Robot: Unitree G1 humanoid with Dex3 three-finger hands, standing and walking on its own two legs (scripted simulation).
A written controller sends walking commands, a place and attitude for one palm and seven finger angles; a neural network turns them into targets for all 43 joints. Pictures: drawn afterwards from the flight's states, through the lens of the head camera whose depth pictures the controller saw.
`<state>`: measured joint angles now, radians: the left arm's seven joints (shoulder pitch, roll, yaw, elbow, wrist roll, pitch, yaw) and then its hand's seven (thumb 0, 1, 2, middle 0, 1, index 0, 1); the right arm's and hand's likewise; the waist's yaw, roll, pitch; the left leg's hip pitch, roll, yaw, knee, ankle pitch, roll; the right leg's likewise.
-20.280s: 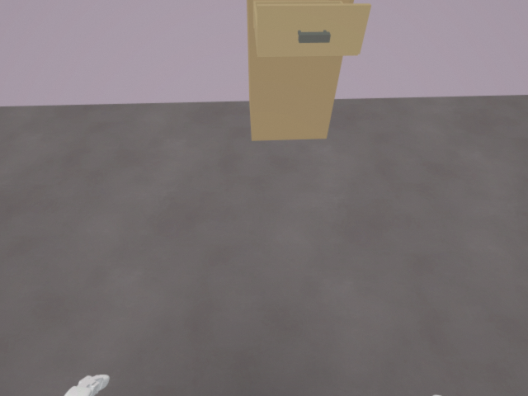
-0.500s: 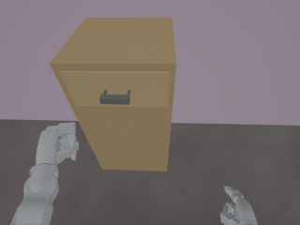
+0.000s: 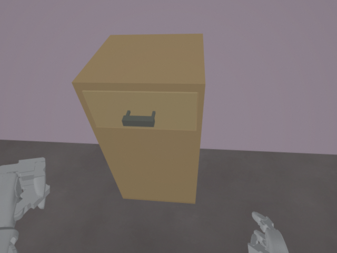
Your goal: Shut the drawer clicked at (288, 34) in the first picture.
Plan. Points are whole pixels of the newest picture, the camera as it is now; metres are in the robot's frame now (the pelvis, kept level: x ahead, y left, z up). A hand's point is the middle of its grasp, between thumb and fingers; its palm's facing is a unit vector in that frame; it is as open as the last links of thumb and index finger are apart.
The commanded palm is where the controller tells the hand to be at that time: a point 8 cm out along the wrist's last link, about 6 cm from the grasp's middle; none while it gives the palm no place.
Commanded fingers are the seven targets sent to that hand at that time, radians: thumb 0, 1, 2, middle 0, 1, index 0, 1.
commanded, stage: draw the hand back to the body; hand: left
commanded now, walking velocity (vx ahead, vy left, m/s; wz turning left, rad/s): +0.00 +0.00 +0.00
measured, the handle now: (139, 117) +0.58 +0.19 -0.02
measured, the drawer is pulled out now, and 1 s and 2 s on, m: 0.00 0.00 0.00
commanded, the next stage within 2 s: step back with the hand held close in 0.12 s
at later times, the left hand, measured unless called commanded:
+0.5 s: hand (54, 186) +0.19 +0.24 +0.14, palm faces +0.26 -0.83 -0.49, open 3.3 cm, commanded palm +0.12 +0.29 +0.17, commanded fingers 0.00 0.90 0.90 -1.40 -1.60 -1.40 -1.60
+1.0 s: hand (4, 243) +0.09 +0.26 +0.15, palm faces +0.33 -0.80 -0.50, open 3.3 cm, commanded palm +0.03 +0.31 +0.17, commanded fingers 0.00 0.90 0.90 -1.40 -1.60 -1.40 -1.60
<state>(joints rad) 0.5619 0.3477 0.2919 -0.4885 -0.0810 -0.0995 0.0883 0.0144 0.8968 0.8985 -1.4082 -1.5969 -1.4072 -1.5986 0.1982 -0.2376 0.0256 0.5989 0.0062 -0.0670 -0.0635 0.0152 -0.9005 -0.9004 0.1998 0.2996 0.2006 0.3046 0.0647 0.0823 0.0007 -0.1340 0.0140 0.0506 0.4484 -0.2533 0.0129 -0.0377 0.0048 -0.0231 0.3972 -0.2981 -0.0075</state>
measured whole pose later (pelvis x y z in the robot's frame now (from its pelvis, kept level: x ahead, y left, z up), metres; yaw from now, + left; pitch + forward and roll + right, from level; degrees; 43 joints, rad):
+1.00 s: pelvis -0.10 +0.03 -0.01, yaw +1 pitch +0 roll -2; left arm 0.63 0.38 0.36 -0.58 -0.02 -0.25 0.12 0.01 0.89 0.90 -1.41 -1.60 -1.41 -1.60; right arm 0.19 -0.22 0.00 0.53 0.00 -0.05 -0.07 0.01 -0.90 -0.90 0.20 0.30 0.20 0.30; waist 0.01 0.04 0.07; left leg -0.41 0.01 0.04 0.55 -0.17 0.06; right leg -0.31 0.00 -0.02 0.49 -0.18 0.03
